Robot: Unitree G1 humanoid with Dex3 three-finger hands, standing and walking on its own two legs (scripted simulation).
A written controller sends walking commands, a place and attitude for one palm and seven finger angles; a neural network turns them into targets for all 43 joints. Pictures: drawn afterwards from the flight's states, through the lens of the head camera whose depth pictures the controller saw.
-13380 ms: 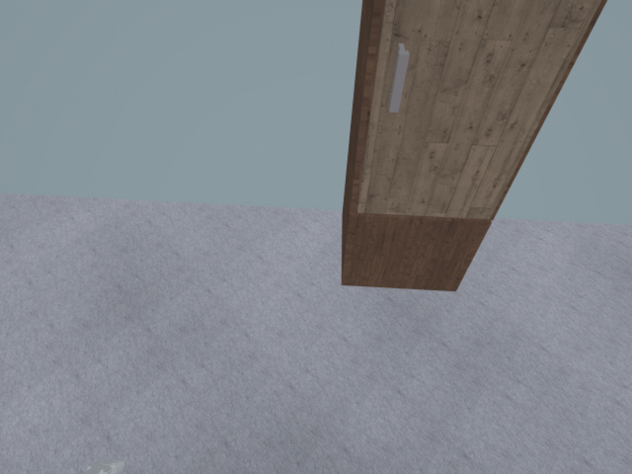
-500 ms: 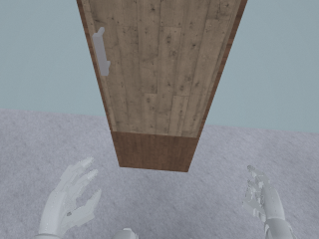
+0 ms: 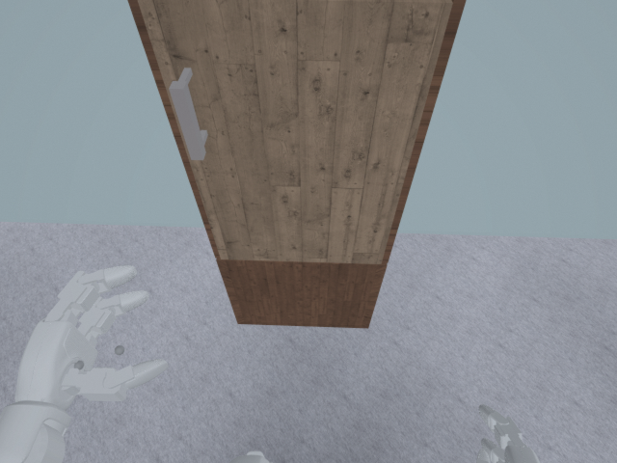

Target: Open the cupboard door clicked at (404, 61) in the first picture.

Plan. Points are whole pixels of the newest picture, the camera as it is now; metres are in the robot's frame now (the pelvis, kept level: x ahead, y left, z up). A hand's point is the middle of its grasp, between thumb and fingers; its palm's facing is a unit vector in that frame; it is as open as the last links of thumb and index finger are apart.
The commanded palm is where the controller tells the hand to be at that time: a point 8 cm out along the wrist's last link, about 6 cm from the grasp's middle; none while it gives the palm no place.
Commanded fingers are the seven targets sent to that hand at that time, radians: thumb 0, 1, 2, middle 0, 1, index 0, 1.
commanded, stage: raise the hand with hooked fingers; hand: left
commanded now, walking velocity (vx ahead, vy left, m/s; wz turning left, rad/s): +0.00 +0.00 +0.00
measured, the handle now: (192, 115) +0.58 +0.21 +0.13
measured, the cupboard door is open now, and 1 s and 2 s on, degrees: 0 0 0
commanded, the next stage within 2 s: move the hooked fingers beside the handle in 1.16 s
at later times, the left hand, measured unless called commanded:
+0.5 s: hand (60, 285) +0.27 +0.28 +0.13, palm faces +0.06 -1.00 -0.05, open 13.9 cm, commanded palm +0.25 +0.33 +0.14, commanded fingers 0.00 -0.50 0.30 -0.30 -1.20 -0.30 -1.20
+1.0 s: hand (67, 250) +0.30 +0.28 +0.15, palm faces +0.05 -1.00 -0.03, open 13.9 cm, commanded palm +0.27 +0.32 +0.16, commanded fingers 0.00 -0.50 0.30 -0.30 -1.20 -0.30 -1.20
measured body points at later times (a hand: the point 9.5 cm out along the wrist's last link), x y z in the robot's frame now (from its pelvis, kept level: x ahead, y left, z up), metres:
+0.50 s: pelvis +0.00 +0.01 +0.02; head +0.01 +0.01 +0.47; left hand +0.26 +0.33 +0.14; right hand +0.20 -0.20 -0.04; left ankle +0.02 +0.12 -0.70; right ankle +0.00 -0.12 -0.70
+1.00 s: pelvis +0.01 +0.00 +0.03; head +0.02 +0.00 +0.48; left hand +0.29 +0.33 +0.16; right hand +0.17 -0.25 -0.04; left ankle +0.02 +0.12 -0.70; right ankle +0.00 -0.12 -0.70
